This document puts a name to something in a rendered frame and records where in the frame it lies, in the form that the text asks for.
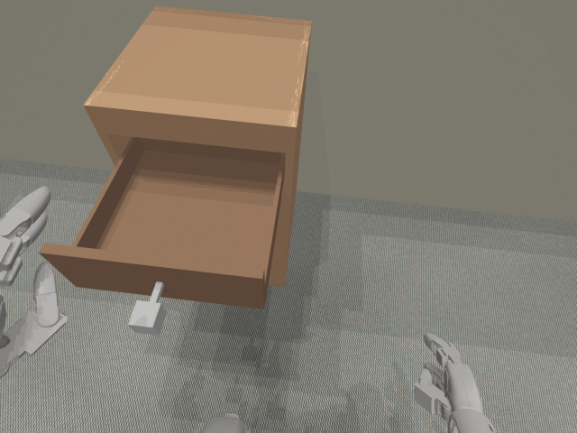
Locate drawer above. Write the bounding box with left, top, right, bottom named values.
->
left=39, top=137, right=286, bottom=309

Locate robot left hand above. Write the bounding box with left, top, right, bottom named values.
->
left=0, top=186, right=67, bottom=378

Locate handle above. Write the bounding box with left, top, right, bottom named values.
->
left=128, top=281, right=167, bottom=336

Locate right robot forearm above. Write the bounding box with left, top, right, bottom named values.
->
left=448, top=409, right=496, bottom=433

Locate robot right hand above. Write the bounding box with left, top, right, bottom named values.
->
left=415, top=333, right=484, bottom=422

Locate cabinet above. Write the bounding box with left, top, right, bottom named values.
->
left=83, top=5, right=312, bottom=287

